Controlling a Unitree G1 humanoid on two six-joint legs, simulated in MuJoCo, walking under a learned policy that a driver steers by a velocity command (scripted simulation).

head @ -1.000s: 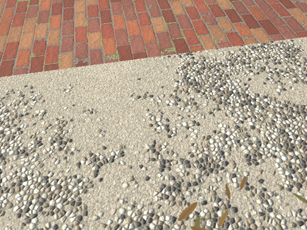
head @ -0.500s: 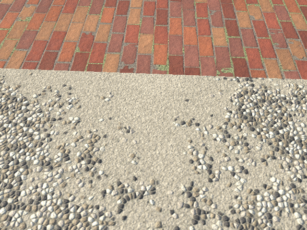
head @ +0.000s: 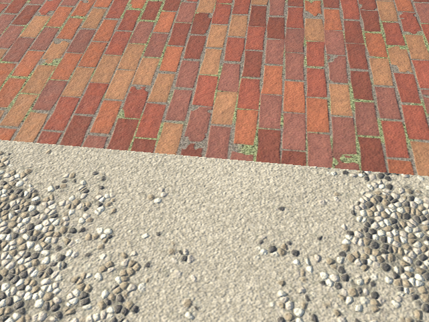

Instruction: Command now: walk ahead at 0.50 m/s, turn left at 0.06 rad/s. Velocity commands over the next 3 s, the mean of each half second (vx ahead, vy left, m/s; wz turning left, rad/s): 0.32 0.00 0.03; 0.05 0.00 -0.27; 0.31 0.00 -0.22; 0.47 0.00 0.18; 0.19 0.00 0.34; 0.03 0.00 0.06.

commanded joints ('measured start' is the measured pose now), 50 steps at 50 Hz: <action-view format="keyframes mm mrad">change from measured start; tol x32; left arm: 1 93 69 10 2 -11 -29 1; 20 438 -15 -27 120 -77 8 41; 50 113 126 49 8 -9 86 44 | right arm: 1 68 -39 -7 -35 -14 13 17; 50 -172 -54 -17 -98 14 80 -53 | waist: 1 -12 -97 -38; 20 -14 182 -442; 50 43 -138 -105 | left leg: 1 -143 79 -12 -17 49 -21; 16 -2 1 92 -611 272 -11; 20 645 486 -361 -618 1371 278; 33 32 244 -93 -955 17 107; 50 -188 -1 21 -238 -89 -110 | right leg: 1 122 -271 292 -254 189 -121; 17 287 -208 104 83 765 -26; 20 -89 12 80 717 -513 43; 21 -102 -25 142 732 -476 48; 38 35 -66 24 173 -189 18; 42 -25 -416 583 -225 56 -182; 50 199 -243 396 -85 310 -162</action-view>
